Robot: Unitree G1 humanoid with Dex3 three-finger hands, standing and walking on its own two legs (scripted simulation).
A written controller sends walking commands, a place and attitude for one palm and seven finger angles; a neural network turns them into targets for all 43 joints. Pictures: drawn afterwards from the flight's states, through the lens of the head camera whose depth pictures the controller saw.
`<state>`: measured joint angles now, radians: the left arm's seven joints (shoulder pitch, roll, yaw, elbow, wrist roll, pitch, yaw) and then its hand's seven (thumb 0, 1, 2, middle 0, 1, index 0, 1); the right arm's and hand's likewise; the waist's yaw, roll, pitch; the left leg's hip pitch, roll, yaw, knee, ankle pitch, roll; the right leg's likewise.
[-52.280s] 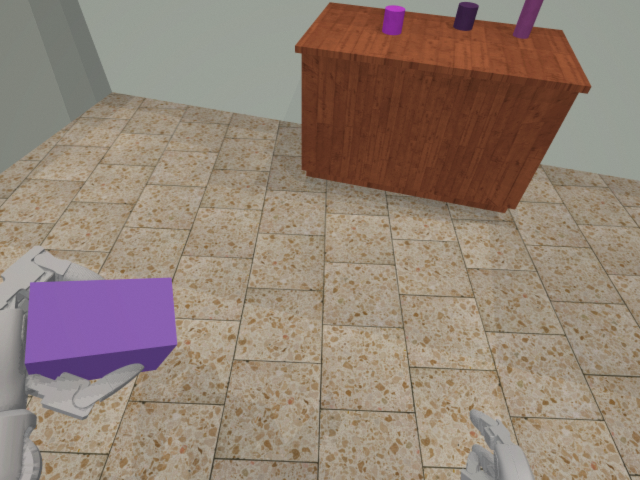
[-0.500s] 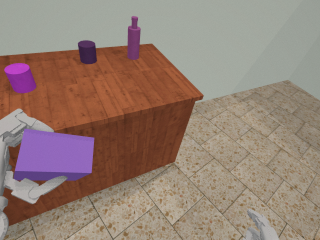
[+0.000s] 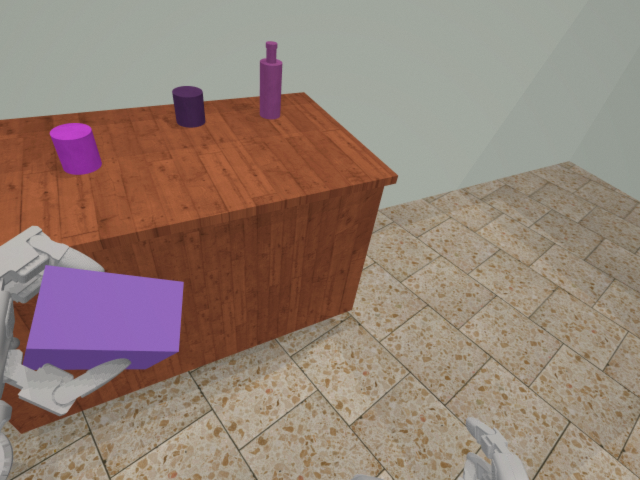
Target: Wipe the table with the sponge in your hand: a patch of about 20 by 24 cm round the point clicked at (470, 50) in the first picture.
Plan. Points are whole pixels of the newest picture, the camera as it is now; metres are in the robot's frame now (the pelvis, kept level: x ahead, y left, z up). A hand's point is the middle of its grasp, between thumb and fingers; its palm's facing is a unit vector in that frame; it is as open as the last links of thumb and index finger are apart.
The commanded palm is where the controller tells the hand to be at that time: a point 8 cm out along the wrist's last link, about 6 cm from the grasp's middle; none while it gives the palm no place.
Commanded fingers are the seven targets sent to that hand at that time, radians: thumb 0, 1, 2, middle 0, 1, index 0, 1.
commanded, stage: stop stepping back and stand still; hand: left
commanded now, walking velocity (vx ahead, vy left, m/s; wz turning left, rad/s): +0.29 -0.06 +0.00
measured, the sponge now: (123, 326) +0.21 +0.22 +0.16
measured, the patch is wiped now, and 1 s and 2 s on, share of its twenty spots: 1.00 1.00 1.00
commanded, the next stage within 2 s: stand and wait in 1.12 s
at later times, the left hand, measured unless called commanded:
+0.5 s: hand (55, 363) +0.15 +0.23 +0.20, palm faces +0.40 -0.85 -0.35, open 10.5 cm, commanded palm +0.10 +0.27 +0.22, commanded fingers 0.00 0.10 1.30 -1.20 -1.60 -1.20 -1.60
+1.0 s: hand (3, 368) +0.14 +0.26 +0.20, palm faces +0.50 -0.80 -0.34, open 10.5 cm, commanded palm +0.10 +0.29 +0.22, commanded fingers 0.00 0.10 1.30 -1.20 -1.60 -1.20 -1.60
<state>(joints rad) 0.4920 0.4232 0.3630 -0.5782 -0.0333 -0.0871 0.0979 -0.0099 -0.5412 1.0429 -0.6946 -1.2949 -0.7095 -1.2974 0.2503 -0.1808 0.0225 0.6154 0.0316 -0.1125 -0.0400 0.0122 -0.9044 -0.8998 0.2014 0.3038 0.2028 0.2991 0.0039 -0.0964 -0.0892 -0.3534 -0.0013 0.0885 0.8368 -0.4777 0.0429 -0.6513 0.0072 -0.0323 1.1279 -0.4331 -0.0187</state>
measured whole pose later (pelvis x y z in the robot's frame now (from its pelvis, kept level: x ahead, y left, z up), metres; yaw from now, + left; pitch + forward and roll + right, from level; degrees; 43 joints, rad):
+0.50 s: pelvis -0.04 -0.02 +0.01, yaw +2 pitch -1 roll -2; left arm 0.51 0.41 0.35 -0.61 -0.05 -0.11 0.13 -0.01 -0.54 1.04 -0.70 -1.30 -0.71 -1.30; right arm 0.26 -0.25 -0.03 0.62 0.03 -0.07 -0.07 0.01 -0.91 -0.90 0.20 0.30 0.20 0.30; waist -0.01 -0.03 -0.04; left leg -0.38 0.04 -0.01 0.77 -0.42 0.01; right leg -0.42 0.00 -0.07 0.78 -0.41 -0.01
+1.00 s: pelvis -0.04 +0.00 +0.04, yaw +5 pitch -2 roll -1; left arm 0.48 0.36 0.31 -0.44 -0.05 -0.09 0.16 -0.01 -0.54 1.04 -0.69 -1.30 -0.71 -1.30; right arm 0.23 -0.19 0.03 0.63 0.02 -0.10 -0.07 0.01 -0.90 -0.90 0.20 0.30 0.20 0.30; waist 0.02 0.00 -0.05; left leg -0.24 -0.01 -0.02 0.53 -0.27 0.02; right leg -0.26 0.00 -0.03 0.46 -0.17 0.00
